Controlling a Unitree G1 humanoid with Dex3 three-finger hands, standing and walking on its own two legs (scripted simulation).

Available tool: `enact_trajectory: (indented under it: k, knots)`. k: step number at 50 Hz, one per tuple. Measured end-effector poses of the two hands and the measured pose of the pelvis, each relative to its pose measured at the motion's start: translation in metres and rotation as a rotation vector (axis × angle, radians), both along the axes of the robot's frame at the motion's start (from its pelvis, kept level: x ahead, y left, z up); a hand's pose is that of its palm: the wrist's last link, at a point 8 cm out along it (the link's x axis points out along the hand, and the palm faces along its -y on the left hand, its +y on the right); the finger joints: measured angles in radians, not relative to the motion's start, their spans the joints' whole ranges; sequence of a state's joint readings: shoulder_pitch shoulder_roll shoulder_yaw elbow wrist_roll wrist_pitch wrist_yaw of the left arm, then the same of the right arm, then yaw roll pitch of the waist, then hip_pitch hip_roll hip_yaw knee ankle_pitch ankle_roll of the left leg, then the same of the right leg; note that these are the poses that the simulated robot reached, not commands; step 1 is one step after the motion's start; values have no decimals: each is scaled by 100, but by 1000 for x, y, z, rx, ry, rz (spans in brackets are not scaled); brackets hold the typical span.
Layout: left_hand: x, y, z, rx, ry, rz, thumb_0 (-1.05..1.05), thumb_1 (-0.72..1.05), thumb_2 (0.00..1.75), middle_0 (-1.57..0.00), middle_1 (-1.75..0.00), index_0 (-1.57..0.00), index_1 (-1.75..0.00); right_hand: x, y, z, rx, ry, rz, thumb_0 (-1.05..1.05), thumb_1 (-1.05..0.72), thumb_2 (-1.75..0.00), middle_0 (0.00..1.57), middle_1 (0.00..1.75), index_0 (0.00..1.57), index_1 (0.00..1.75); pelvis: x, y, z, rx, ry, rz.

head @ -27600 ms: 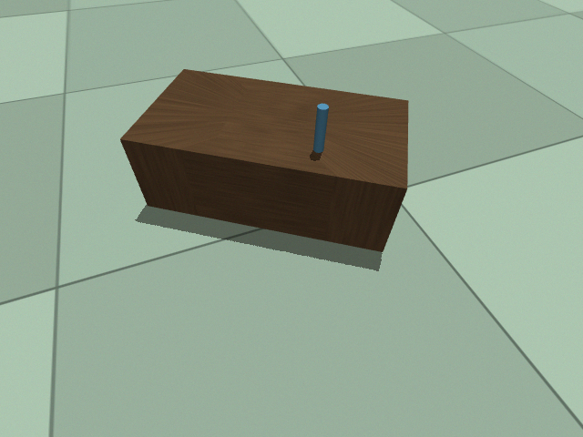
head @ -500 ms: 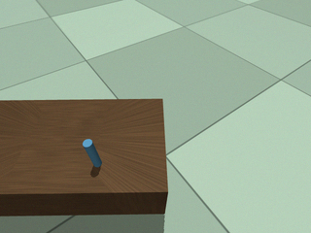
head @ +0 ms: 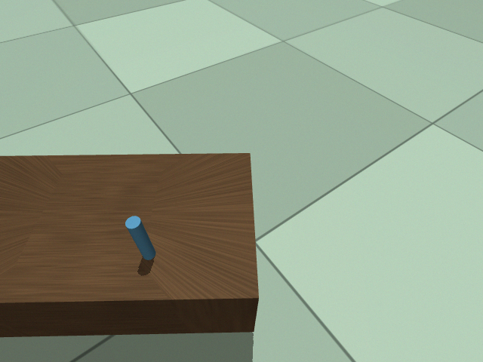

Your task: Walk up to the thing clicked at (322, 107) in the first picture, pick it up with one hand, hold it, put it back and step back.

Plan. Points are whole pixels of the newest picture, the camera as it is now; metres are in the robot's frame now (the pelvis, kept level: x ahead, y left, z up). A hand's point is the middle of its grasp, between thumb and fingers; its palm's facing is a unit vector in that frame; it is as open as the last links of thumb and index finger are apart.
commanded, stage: stand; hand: left
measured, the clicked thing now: (141, 239) +0.49 +0.29 -0.30
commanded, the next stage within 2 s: step back in 0.92 s
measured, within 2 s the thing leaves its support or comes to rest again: neither
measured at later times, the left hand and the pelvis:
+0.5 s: hand out of the picture +0.07 +0.25 -0.15, palm faces -0.03 -0.93 -0.35, open 7.4 cm; pelvis +0.00 +0.00 +0.00, yaw +0 degrees
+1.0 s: hand out of the picture +0.08 +0.26 -0.16, palm faces -0.01 -0.93 -0.36, open 7.4 cm; pelvis -0.01 +0.00 +0.00, yaw +0 degrees
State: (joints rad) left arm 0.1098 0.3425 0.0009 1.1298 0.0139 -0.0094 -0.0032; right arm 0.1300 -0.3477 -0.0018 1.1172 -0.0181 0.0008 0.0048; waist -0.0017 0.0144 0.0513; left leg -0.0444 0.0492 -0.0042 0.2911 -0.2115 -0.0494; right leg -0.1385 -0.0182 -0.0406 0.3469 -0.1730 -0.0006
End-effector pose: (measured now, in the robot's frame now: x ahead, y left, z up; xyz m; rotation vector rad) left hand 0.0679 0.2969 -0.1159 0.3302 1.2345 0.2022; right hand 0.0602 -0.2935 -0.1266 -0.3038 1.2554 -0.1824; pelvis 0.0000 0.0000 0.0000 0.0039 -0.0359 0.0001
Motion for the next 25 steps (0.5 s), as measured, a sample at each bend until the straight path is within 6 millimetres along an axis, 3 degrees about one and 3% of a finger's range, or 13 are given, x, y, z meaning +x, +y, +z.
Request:
enact_trajectory:
  k: [25]
  knots:
    - [2,1,1,0,-4,-7,1,91,89,-21,-30,-20,-30,-3,0,0,0,-1,-3,0,-90,-90,20,30,20,30,-1,1,0,1,0,-5]
